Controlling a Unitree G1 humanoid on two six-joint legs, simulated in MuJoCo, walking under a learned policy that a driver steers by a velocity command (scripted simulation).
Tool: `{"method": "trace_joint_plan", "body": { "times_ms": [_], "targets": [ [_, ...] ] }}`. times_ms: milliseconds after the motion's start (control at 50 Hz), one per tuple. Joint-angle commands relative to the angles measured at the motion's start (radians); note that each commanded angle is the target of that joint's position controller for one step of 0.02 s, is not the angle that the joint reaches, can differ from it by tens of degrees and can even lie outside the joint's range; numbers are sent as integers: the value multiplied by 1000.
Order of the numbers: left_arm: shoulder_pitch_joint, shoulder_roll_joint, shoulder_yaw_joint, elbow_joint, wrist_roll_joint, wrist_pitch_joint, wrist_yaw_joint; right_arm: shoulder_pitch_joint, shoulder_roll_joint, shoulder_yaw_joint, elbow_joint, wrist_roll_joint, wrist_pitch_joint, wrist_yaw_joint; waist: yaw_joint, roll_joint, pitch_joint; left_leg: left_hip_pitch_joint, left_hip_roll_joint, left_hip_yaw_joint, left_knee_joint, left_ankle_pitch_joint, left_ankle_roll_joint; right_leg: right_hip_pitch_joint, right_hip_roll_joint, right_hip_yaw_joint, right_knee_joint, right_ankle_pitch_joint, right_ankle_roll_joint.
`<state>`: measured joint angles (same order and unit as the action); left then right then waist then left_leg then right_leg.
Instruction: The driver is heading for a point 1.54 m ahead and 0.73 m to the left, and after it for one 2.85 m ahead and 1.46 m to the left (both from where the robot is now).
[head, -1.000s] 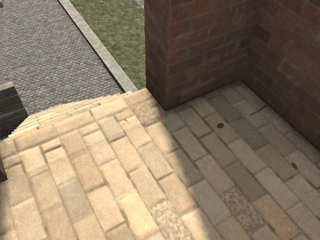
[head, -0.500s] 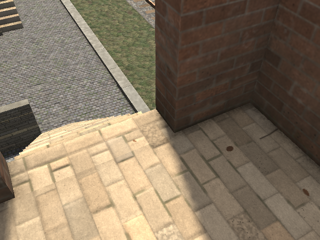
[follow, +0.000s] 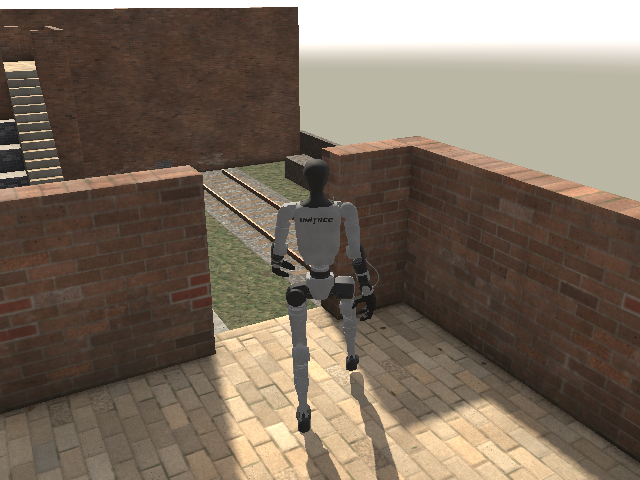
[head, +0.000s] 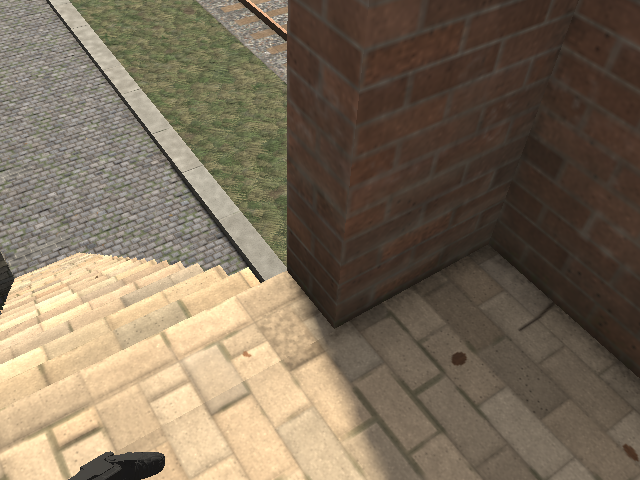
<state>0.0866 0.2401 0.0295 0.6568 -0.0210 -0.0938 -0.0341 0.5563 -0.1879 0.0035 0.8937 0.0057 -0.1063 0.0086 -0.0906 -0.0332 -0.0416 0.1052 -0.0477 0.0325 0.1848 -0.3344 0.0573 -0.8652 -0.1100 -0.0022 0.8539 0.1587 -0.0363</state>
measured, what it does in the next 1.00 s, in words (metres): walks ahead, turning left: right foot, then left foot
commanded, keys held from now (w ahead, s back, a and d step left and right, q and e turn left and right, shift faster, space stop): w+q+shift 0.88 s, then w+shift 0.12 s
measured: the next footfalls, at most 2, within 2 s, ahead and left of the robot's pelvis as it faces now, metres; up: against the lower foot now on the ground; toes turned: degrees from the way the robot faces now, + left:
right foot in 0.16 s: +0.38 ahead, -0.13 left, +0.00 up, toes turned +5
left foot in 0.42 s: +0.45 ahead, +0.09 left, +0.00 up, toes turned +14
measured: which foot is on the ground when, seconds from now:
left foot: down 0.00-0.18, up 0.20-0.40, down 0.42-0.76, up 0.78-1.00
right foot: up 0.00-0.14, down 0.16-0.40, up 0.42-0.76, down 0.78-1.00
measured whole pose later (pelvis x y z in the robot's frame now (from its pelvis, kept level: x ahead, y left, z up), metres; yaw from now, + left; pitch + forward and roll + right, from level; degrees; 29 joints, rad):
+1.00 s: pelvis +0.51 -0.10 +0.00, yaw +48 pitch +2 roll +2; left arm 0.22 0.27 0.06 0.68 0.00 -0.07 0.03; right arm 0.25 -0.34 -0.08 0.55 0.03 0.05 0.00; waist 0.03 0.02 -0.04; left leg -0.62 -0.03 -0.06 1.33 -0.25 -0.04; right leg -0.29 -0.08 0.01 0.51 -0.27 0.04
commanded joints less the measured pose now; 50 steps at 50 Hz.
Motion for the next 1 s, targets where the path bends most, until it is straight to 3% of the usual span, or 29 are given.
{"method": "trace_joint_plan", "body": {
  "times_ms": [20, 120, 160, 180, 200, 220, 240, 260, 280, 320, 360, 400, 420, 440, 460, 500, 540, 640, 680, 740, 760, 780, 800, 820, 860, 900, 920, 940, 1000],
  "targets": [
    [-241, 23, 0, -134, -8, -38, -31, 36, -144, -26, -29, 13, -6, -17, -1, 68, 221, -156, 231, -117, -162, 327, 118, 72, 45, -30, -198, 73, -2],
    [-191, 121, 34, -158, -16, -49, -32, 5, -234, -54, -20, -1, 26, -34, 102, 194, 98, 38, 286, -159, 82, 1005, 107, 352, 159, -39, -327, -139, -24],
    [229, 210, 76, -71, -43, -29, 8, -88, -244, -55, -46, -41, 45, -27, 339, 256, -134, -190, 244, -146, 564, 1084, 62, 900, 96, 21, -276, -240, -79],
    [421, 302, 93, -18, 9, -19, 25, -58, -127, -34, -100, -53, 33, -29, 314, 30, -347, -531, 116, -135, 938, 554, 36, 1327, -155, 327, -219, -440, -135],
    [431, 274, 84, -2, 29, -34, 7, 69, -21, -1, -102, 23, 7, -15, 230, -347, -569, -769, 2, -229, 1228, -140, 11, 1525, -334, 824, -431, -753, -257],
    [366, 182, 69, -10, 41, -31, 16, -85, -150, -32, -145, 71, -3, -20, 253, -296, -382, -869, 55, -220, 1290, -122, 8, 1394, -286, 737, -531, -598, -215],
    [355, 178, 75, 39, 10, -5, 39, -255, -196, -44, -213, 62, -8, -16, 250, -272, -148, -917, 80, -165, 1253, -198, -19, 1225, -239, 384, -427, 17, -209],
    [275, 134, 58, 67, 12, 37, 49, -341, -173, -37, -238, 2, 10, -54, 208, -265, 78, -989, -5, -51, 1219, -459, -73, 1060, -189, 176, -369, 793, -275],
    [165, 71, 38, 51, 29, 53, 54, -238, -144, -42, -228, -31, 21, -64, 91, -151, 43, -898, 65, -70, 1090, -436, -66, 917, -181, 109, -423, 671, -226],
    [-197, 64, 34, -65, 86, 74, 52, 61, -152, -65, -116, -4, 63, -83, -87, -63, 25, -409, 98, 20, 731, -183, -115, 416, -92, -62, -457, 352, -187],
    [-223, 119, 41, -75, 79, 98, 35, 192, -115, -65, -57, -9, 60, -70, -107, -70, -111, -152, 95, 35, 547, 322, -114, 392, -42, -134, -397, 45, -177],
    [-264, 72, 17, -95, 72, 134, 21, 327, -159, -80, -35, -50, 66, -70, -188, 67, -128, 81, 112, -131, 486, 442, -67, 167, 71, -160, -47, -533, -118],
    [-258, 8, -13, -128, 108, 170, 20, 257, -286, -102, -97, -92, 69, -88, -130, 313, -13, -22, 220, -377, 303, 585, -32, 51, 175, -138, 218, -793, -60],
    [-70, -18, -17, -90, 95, 187, 8, 87, -344, -99, -222, -95, 69, -105, 11, 326, -69, -98, 396, -841, 138, 530, 54, 43, 227, 73, 481, -813, -11],
    [201, 38, -3, -16, 67, 175, 9, -113, -454, -125, -326, -75, 63, -98, 137, 318, -121, -119, 477, -1022, 104, 375, 244, 29, 224, 173, 619, -781, 28],
    [105, 161, 28, -12, 60, 161, 35, -256, -364, -114, -366, -36, 68, -83, 115, 112, 14, -288, 361, -901, 97, -153, 165, -1, 162, 187, 612, -557, 16],
    [92, 194, 59, -7, 72, 160, 51, -302, -342, -108, -379, -22, 76, -69, 123, 186, 50, -418, 230, -638, 164, 97, 112, 139, 158, 184, 501, -521, 40],
    [48, 81, 53, 9, 13, 90, 33, -309, -297, -117, -425, -7, 147, -100, 92, 261, -66, -305, 125, -462, 268, 604, 103, 305, 220, 111, 91, -478, 120],
    [67, 90, 55, 31, -13, 77, 27, -378, -301, -125, -464, -2, 184, -95, 108, 255, -98, -362, 98, -478, 294, 530, 87, 436, 216, 114, -82, -430, 146],
    [110, 130, 79, 59, -24, 69, 17, -409, -281, -123, -467, 47, 177, -80, 129, 257, -77, -349, 56, -537, 343, 311, 31, 600, 207, 91, -455, -253, 169],
    [142, 150, 91, 80, -11, 62, 23, -382, -234, -111, -457, 41, 173, -76, 130, 205, -80, -412, -6, -504, 423, 152, -2, 701, 153, 98, -531, -150, 148],
    [169, 225, 107, 68, 12, 63, 30, -263, -119, -86, -430, 3, 180, -68, 84, -38, -143, -561, -138, -364, 693, -238, -46, 854, -123, 349, -511, -89, 52],
    [87, 282, 106, 16, 59, 63, 20, -152, -131, -96, -456, -5, 169, -50, -14, -251, -142, -731, -168, -382, 894, -419, -73, 821, -310, 626, -508, 142, -112],
    [27, 288, 127, 9, 47, 57, 21, -211, -257, -132, -459, 21, 152, -48, -6, -284, -57, -855, -43, -296, 1058, -299, -89, 768, -364, 672, -555, -79, -161],
    [-26, 160, 91, -22, 13, 47, 46, -295, -316, -150, -401, 18, 182, -63, 50, -129, 12, -847, -2, -275, 1128, -102, -91, 682, -202, 403, -522, -328, -88],
    [-9, 140, 68, -22, 8, 53, 80, -298, -294, -143, -389, 7, 210, -51, 58, -119, 45, -802, -9, -246, 1248, -41, -114, 637, -163, 283, -491, -149, -101],
    [32, 155, 61, -42, -3, 19, 63, -293, -184, -91, -448, 30, 165, -17, 52, -271, -102, -854, 34, -95, 1263, 105, -100, 686, -146, 277, -538, -782, -4],
    [30, 155, 53, -57, 9, 12, 63, -357, -177, -80, -461, 33, 149, -3, 96, -278, -36, -852, 23, -75, 1258, 130, -104, 615, -141, 275, -594, -828, -4],
    [184, 184, 57, -38, 29, -2, 74, -463, -164, -67, -483, 22, 100, 1, 174, -141, 49, -898, 56, -80, 1022, 110, -92, 733, -152, 264, -625, -755, -76]
  ]
}}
